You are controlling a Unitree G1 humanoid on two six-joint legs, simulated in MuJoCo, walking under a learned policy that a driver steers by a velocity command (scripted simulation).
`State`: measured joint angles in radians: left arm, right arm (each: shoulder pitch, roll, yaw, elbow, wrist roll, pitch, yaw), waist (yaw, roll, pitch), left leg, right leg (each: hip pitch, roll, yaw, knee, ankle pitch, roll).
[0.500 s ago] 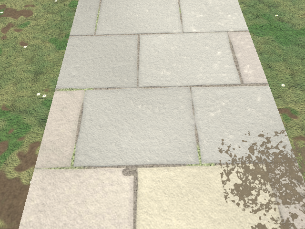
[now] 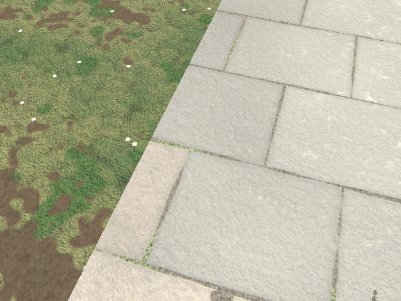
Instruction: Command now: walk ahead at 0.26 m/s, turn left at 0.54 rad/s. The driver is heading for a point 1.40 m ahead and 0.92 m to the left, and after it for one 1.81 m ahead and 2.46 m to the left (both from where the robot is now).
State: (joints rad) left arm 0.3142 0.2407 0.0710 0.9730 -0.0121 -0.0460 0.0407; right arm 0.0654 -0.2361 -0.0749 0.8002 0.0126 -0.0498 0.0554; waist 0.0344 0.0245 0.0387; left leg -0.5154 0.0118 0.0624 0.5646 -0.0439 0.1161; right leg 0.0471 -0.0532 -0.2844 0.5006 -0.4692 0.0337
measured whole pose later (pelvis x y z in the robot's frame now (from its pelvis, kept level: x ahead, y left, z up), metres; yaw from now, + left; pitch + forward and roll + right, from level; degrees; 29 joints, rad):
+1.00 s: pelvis +0.13 +0.01 +0.01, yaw +37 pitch +2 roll -1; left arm 0.14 0.32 0.09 0.73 0.01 0.01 0.02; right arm 0.18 -0.30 -0.09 0.59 0.00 0.05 0.01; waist 0.01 -0.04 0.05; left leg -0.33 -0.02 0.00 0.59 -0.30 0.04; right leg -0.43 -0.10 -0.04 0.90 -0.52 0.06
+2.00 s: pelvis +0.18 +0.02 +0.01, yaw +53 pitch +1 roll +1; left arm 0.21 0.30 0.06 0.71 -0.02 -0.08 -0.04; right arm 0.38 -0.27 -0.05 0.75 0.02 -0.01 -0.01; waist -0.03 0.01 -0.01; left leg -0.14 0.02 -0.09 0.50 -0.37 -0.02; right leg -0.28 0.01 -0.05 0.56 -0.29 -0.06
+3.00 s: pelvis +0.51 +0.39 +0.00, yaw +34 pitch +1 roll +3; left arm 0.10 0.28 0.04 0.61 -0.02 -0.02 -0.05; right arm 0.30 -0.31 -0.08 0.84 0.03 -0.05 0.00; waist -0.06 -0.02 0.05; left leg 0.08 0.05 0.28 0.40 -0.45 -0.06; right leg -0.53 -0.05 -0.04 0.61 -0.13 -0.09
